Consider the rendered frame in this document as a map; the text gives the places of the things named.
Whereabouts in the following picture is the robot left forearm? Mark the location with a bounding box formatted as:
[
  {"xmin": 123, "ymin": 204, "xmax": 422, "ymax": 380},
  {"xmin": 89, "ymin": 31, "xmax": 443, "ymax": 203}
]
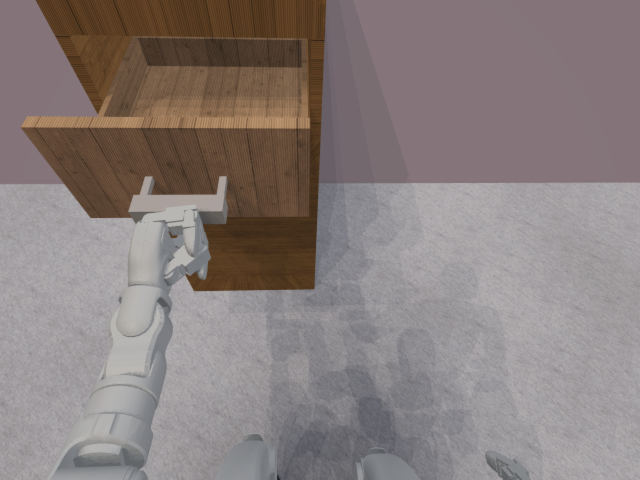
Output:
[{"xmin": 46, "ymin": 284, "xmax": 173, "ymax": 480}]

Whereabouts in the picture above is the robot right hand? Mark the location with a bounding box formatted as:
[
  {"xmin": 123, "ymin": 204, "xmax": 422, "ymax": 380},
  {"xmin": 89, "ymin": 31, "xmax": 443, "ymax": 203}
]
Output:
[{"xmin": 485, "ymin": 450, "xmax": 531, "ymax": 480}]

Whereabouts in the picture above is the robot left hand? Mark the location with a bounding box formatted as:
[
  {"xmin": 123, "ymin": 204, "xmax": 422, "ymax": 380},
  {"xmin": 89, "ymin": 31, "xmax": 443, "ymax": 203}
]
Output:
[{"xmin": 128, "ymin": 205, "xmax": 211, "ymax": 295}]

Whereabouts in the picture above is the drawer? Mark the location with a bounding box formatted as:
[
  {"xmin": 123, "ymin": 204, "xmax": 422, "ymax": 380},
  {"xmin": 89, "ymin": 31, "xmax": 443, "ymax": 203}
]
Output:
[{"xmin": 21, "ymin": 36, "xmax": 310, "ymax": 218}]

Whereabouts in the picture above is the robot left thigh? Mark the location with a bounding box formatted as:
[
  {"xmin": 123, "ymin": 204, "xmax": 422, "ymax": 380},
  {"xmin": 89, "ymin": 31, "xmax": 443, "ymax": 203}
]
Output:
[{"xmin": 213, "ymin": 440, "xmax": 277, "ymax": 480}]

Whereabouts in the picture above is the handle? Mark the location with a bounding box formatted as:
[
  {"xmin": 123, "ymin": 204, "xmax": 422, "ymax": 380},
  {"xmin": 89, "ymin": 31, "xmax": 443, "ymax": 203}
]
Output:
[{"xmin": 128, "ymin": 176, "xmax": 228, "ymax": 224}]

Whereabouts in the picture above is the robot left shin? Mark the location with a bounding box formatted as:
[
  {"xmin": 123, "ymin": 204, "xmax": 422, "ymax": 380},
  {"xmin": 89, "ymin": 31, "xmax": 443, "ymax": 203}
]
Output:
[{"xmin": 242, "ymin": 433, "xmax": 264, "ymax": 442}]

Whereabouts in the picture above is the cabinet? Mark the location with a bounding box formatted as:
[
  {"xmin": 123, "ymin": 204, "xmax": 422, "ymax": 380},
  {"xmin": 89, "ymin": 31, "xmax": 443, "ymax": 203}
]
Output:
[{"xmin": 36, "ymin": 0, "xmax": 326, "ymax": 291}]

